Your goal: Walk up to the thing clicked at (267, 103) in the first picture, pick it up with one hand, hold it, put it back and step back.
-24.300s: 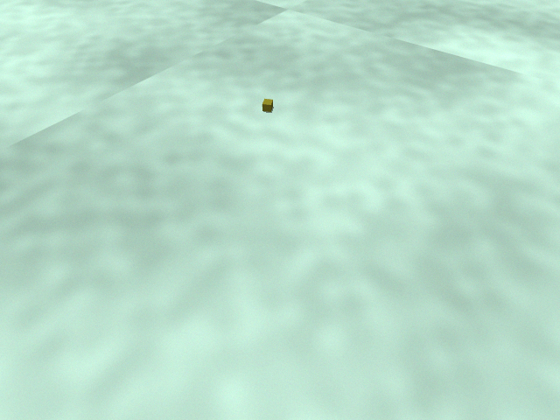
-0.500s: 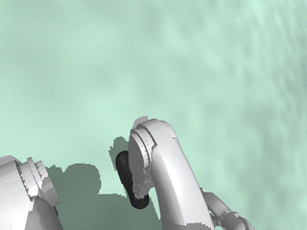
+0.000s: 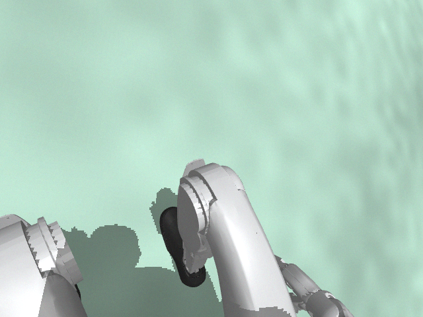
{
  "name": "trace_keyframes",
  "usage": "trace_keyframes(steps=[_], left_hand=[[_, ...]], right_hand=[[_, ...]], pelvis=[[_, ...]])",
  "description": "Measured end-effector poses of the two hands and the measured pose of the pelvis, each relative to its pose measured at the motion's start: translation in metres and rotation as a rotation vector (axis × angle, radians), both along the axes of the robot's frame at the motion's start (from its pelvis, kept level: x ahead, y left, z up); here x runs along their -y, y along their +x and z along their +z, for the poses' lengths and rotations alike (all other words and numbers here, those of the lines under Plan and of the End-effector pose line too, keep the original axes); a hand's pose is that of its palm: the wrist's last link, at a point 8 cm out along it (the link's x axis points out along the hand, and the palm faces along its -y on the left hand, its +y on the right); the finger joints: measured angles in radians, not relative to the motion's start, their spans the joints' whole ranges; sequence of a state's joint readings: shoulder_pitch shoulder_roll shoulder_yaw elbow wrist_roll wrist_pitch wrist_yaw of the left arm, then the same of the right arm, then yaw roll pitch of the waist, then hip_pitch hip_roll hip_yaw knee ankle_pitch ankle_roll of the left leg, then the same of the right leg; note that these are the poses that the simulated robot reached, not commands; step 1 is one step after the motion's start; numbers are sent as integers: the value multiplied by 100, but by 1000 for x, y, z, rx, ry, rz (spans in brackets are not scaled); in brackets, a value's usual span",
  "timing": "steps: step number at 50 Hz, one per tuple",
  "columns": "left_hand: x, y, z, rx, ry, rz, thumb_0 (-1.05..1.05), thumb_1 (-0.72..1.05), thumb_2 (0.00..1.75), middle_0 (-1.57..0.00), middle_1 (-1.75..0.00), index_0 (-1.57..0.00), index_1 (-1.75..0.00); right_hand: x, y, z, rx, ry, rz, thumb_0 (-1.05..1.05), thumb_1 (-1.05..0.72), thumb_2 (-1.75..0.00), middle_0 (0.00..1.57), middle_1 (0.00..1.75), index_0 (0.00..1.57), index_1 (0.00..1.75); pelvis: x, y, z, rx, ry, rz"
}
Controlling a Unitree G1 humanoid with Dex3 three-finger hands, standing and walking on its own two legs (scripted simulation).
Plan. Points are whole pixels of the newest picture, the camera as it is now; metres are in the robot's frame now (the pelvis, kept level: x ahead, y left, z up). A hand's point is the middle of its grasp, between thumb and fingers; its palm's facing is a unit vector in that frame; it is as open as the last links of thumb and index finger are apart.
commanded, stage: settle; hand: left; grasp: from above
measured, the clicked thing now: out of the picture +0.46 +0.37 -0.28
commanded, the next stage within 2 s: lift in 0.84 s
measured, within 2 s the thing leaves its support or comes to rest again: leaves its support in 0.26 s
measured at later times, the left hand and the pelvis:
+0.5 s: hand out of the picture +0.46 +0.39 -0.18, palm faces -0.43 -0.08 -0.90, open 9.5 cm; pelvis +0.00 +0.00 +0.01, yaw +1 degrees
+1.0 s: hand out of the picture +0.45 +0.39 -0.12, palm faces -0.44 -0.08 -0.90, open 9.5 cm; pelvis -0.01 +0.00 +0.02, yaw +4 degrees
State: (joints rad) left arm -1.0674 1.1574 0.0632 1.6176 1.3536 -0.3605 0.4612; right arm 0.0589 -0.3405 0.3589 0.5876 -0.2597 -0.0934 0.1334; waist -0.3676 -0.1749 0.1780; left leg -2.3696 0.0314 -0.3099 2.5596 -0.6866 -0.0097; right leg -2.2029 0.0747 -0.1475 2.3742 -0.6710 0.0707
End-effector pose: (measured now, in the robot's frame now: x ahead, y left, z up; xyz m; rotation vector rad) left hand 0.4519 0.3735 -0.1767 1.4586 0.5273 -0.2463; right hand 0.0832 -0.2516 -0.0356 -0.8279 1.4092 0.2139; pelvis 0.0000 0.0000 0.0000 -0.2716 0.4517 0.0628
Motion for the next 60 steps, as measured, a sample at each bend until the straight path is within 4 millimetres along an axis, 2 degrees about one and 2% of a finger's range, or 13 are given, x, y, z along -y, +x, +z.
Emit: trace_keyframes(steps=[14,23,30,41,51,60], left_hand=[[-4,3,9,14,10,-1,0,14,40,-69,-48,-70,-44],[-17,11,41,52,41,27,0,14,38,-73,-43,-73,-40],[-24,7,71,7,58,31,0,14,37,-75,-40,-75,-36],[-17,0,98,-2,11,-23,-1,15,31,-78,-35,-77,-31],[-17,0,117,34,36,-12,-1,16,28,-78,-34,-78,-31],[-15,-13,143,-33,23,31,-1,18,19,-80,-33,-80,-30]], right_hand=[[-1,3,1,2,1,-5,0,-90,-89,21,30,21,30],[0,12,1,42,12,-36,0,-90,-89,21,30,21,30],[1,19,0,71,31,-82,0,-90,-89,21,30,21,30],[7,23,2,80,13,-121,0,-89,-89,21,30,21,30],[11,15,-1,80,8,-167,0,-90,-89,21,30,21,30],[6,10,3,55,52,-243,1,-90,-89,21,30,21,30]], pelvis=[[1,1,2,-11,0,2],[0,1,6,-37,-2,10],[-2,0,14,-64,2,24],[0,-5,22,-74,15,47],[2,-8,23,-89,29,55],[3,-7,46,-133,50,71]])
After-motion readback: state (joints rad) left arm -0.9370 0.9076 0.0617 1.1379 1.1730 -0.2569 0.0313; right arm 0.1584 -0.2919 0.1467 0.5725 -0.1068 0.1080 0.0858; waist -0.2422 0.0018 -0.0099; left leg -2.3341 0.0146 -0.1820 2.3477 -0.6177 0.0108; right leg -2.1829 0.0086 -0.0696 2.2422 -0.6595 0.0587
